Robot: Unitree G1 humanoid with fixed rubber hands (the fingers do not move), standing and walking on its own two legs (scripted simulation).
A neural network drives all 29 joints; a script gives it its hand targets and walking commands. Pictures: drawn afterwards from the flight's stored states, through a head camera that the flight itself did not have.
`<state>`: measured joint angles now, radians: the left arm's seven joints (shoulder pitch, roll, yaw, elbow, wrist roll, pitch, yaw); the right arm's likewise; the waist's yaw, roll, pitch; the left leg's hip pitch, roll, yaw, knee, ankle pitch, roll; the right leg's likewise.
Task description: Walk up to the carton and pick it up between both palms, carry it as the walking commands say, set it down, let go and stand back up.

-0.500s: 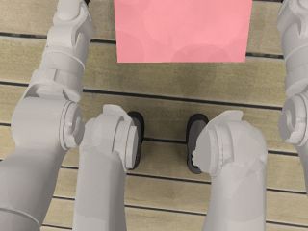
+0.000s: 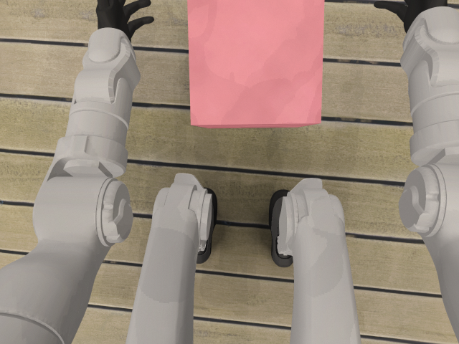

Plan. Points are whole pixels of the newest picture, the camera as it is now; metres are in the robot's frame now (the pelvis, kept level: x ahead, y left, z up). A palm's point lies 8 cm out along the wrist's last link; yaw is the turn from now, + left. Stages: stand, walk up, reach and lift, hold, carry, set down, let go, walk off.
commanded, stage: set down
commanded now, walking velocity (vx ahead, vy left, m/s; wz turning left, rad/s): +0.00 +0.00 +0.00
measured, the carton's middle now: (253, 69) +0.53 -0.02 -0.33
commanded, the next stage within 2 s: let go in 0.80 s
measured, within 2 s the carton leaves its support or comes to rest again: neither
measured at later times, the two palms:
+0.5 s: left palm out of the picture +0.53 +0.19 +0.04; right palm out of the picture +0.55 -0.24 +0.05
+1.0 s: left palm out of the picture +0.51 +0.18 +0.11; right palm out of the picture +0.52 -0.23 +0.12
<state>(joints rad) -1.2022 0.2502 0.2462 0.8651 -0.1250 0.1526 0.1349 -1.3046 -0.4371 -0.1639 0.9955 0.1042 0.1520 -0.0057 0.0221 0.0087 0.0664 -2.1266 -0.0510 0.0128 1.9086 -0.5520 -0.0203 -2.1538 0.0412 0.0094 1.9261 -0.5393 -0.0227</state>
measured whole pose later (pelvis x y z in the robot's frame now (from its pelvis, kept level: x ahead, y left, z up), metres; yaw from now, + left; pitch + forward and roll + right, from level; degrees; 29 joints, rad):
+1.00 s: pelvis +0.05 +0.00 +0.23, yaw -2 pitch +43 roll +1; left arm -0.86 0.15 0.34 0.73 0.10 0.11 0.02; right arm -0.97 -0.28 -0.33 0.86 -0.11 0.11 0.06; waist 0.01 0.00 -0.06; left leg -1.41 -0.04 -0.02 0.94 -0.29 -0.01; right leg -1.43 0.05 0.04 0.95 -0.28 -0.01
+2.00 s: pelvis +0.12 +0.00 +0.32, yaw -2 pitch -5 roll +0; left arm 0.22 0.22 0.03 0.42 0.01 0.14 -0.08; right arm 0.23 -0.22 -0.04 0.41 0.00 0.14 0.07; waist 0.00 0.00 0.11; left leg -0.08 -0.03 -0.04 0.46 -0.29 0.01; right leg -0.08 0.04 0.04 0.45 -0.28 -0.02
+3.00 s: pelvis +0.13 +0.01 +0.33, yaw -2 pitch -2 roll +0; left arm 0.15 0.36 0.01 0.91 0.03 0.00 0.02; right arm 0.16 -0.37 -0.01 0.89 -0.03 -0.01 -0.02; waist 0.00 -0.01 0.01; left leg -0.11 -0.04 -0.04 0.40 -0.26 0.02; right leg -0.11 0.02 0.04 0.39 -0.25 0.00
